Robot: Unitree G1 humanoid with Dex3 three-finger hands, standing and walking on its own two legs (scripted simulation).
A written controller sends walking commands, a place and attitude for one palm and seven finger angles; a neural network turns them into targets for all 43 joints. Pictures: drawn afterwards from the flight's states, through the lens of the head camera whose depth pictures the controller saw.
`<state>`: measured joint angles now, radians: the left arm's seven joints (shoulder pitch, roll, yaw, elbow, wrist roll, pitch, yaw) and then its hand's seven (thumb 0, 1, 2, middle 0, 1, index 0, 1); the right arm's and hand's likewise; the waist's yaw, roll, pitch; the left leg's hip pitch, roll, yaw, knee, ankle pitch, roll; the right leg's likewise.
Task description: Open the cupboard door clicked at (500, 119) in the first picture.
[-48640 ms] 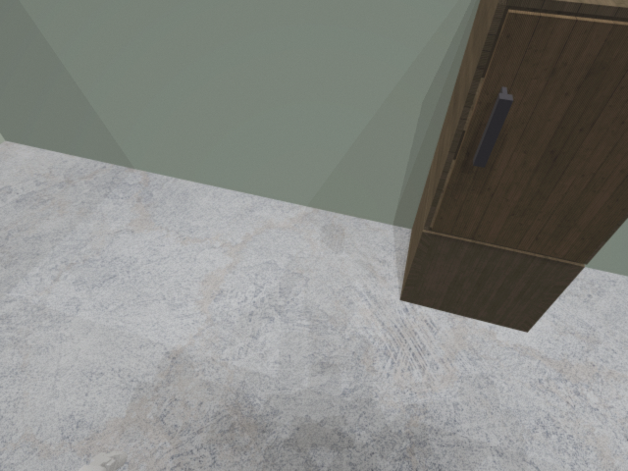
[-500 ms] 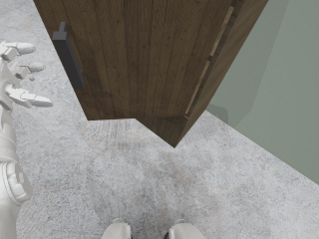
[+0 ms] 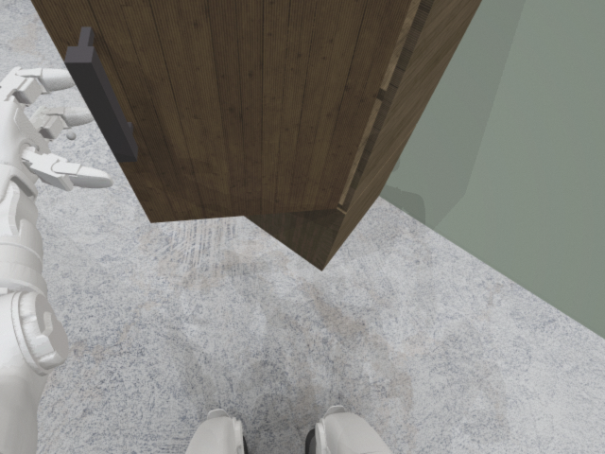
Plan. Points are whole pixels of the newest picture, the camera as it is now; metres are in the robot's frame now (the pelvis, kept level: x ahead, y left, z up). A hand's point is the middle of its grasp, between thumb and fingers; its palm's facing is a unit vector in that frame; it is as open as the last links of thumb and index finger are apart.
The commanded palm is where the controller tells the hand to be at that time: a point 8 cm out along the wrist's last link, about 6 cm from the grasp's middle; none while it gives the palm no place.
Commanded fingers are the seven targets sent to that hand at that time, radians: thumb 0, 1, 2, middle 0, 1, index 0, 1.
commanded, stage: slide the fingers in behind the handle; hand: left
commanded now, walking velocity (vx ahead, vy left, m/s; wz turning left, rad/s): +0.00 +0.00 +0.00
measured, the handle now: (109, 100) +0.56 +0.21 +0.08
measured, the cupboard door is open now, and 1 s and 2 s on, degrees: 44 45 45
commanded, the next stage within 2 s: close the thumb around the handle in 1.20 s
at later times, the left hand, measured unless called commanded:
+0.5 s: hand (99, 134) +0.50 +0.21 +0.09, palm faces +0.05 -1.00 +0.00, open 14.0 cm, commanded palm +0.47 +0.26 +0.09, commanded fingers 0.00 -0.50 0.30 -0.30 -1.20 -0.30 -1.20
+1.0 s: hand (120, 132) +0.50 +0.19 +0.09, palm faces +0.08 -1.00 -0.02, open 14.0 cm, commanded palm +0.47 +0.24 +0.09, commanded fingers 0.00 -0.50 0.30 -0.30 -1.20 -0.30 -1.20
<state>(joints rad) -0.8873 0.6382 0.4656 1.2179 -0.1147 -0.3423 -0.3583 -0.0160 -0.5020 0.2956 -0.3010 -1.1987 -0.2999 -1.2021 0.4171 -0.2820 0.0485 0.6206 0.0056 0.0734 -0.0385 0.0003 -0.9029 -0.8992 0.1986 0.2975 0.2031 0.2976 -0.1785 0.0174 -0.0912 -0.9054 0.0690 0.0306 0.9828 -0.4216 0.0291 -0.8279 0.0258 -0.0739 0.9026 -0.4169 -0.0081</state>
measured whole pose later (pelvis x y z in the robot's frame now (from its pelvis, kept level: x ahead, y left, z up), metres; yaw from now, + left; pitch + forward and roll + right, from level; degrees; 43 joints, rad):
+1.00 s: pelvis +0.01 -0.01 +0.00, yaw +0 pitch +19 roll -2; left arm -0.86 0.49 0.40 1.17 -0.10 -0.40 -0.20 -0.02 -0.50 0.30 -0.29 -1.20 -0.30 -1.20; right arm 0.40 -0.26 0.03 0.64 0.00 0.07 -0.01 0.00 -0.90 -0.90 0.20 0.30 0.20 0.30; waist -0.16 0.03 -0.10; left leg -0.87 0.06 0.03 0.97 -0.43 0.01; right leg -0.81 0.02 -0.07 0.91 -0.44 -0.02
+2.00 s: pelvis +0.01 +0.00 +0.00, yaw +0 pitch +19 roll -3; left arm -0.85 0.45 0.39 1.15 -0.10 -0.40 -0.18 0.00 0.65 0.80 -0.35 -1.34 -0.35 -1.34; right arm 0.39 -0.26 0.02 0.63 -0.01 0.07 0.00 0.00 -0.90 -0.90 0.20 0.30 0.20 0.30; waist -0.15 0.03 -0.11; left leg -0.87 0.06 0.04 0.97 -0.43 0.03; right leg -0.80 0.02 -0.06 0.91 -0.44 -0.01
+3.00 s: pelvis +0.03 -0.04 +0.03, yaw +3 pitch +7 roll +1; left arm 0.24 -0.10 -0.17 -0.01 0.05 -0.15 0.51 0.03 0.58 0.70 -0.32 -1.24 -0.33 -1.32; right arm 0.17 -0.15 0.04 0.50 -0.07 0.10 0.01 0.00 -0.90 -0.90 0.20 0.30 0.20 0.30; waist -0.01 0.02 -0.13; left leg -0.50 0.04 0.01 0.79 -0.41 -0.03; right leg -0.46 0.01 -0.08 0.81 -0.47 -0.06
